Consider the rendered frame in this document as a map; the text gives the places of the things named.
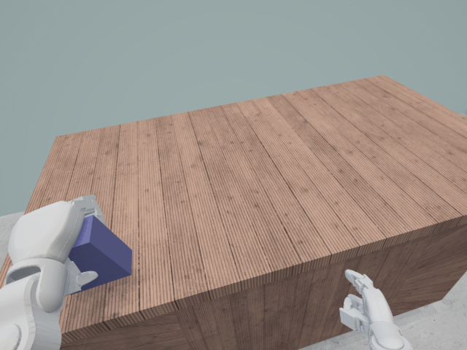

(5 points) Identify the table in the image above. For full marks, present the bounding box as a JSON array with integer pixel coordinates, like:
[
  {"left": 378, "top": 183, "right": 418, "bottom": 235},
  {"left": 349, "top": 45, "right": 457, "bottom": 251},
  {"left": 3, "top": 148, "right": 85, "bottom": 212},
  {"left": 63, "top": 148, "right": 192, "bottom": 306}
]
[{"left": 0, "top": 75, "right": 467, "bottom": 350}]

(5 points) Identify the robot left forearm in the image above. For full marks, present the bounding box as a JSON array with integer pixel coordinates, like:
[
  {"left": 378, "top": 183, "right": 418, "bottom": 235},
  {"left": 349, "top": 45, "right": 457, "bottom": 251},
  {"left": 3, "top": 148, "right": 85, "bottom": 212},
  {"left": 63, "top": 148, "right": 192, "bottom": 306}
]
[{"left": 0, "top": 258, "right": 68, "bottom": 350}]

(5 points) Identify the robot left hand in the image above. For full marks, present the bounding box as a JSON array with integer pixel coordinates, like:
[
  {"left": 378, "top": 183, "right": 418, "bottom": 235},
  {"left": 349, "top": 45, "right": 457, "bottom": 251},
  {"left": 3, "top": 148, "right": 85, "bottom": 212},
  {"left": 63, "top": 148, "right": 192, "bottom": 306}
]
[{"left": 8, "top": 195, "right": 106, "bottom": 297}]

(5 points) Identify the robot right hand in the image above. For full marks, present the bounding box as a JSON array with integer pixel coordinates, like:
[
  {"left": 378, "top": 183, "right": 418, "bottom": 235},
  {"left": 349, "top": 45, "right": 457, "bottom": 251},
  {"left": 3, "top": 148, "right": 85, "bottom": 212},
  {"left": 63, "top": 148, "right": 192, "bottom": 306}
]
[{"left": 339, "top": 269, "right": 395, "bottom": 335}]

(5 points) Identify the sponge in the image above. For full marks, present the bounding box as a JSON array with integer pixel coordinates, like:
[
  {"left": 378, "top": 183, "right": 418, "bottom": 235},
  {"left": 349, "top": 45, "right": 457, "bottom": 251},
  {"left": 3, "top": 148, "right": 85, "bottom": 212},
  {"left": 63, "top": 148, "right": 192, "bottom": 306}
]
[{"left": 68, "top": 215, "right": 132, "bottom": 295}]

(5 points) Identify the robot right forearm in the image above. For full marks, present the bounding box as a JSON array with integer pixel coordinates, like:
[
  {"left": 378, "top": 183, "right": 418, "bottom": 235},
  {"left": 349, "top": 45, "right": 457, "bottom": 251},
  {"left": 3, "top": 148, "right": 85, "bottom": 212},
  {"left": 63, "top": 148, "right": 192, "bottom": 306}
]
[{"left": 368, "top": 321, "right": 413, "bottom": 350}]

